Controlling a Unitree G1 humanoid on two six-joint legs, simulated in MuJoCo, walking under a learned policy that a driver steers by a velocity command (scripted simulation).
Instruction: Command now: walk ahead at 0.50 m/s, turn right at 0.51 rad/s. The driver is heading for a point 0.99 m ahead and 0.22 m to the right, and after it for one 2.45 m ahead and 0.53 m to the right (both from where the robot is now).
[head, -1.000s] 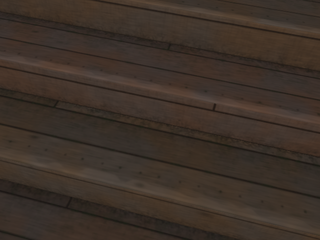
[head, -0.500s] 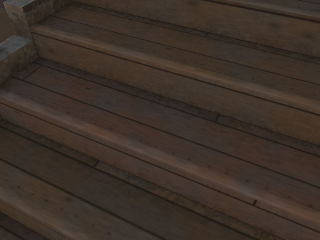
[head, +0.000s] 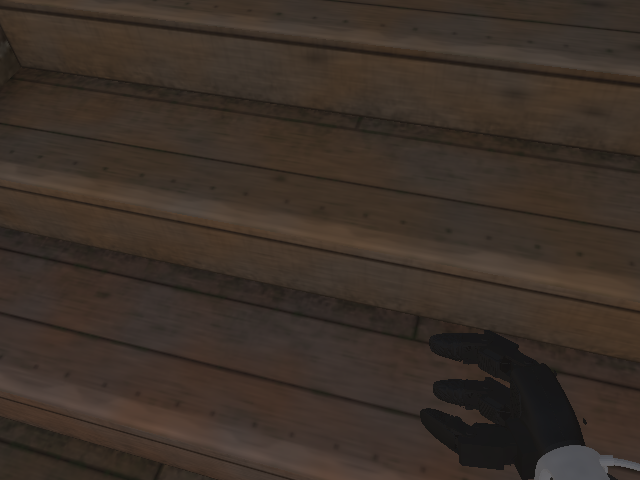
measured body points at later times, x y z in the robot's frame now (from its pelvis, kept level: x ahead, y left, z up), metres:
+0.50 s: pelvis +0.28 -0.03 +0.14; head +0.31 -0.03 +0.59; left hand +0.56 +0.02 +0.08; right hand +0.15 -0.21 -0.01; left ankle +0.14 +0.14 -0.59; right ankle +0.43 -0.16 -0.42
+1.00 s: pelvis +0.58 -0.16 +0.32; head +0.58 -0.21 +0.77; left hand +0.62 +0.04 +0.18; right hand +0.76 -0.38 +0.27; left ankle +0.78 -0.18 -0.21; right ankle +0.43 -0.15 -0.43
